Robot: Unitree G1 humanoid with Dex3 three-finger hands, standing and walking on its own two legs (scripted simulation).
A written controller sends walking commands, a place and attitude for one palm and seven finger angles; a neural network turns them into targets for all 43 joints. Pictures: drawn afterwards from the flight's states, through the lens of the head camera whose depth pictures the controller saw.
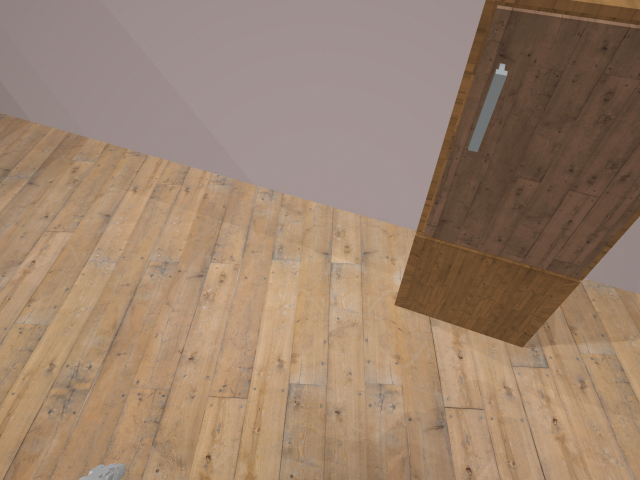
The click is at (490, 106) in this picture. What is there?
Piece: cupboard door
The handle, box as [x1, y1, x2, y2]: [468, 63, 507, 151]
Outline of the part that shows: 504,64 500,63 495,71 469,143 468,149 477,151 506,76 507,71 503,70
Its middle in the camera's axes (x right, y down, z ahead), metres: +0.34 -0.26 +0.78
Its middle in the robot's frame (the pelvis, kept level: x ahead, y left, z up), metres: +0.79 -0.30 +0.08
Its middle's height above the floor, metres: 0.85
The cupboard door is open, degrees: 0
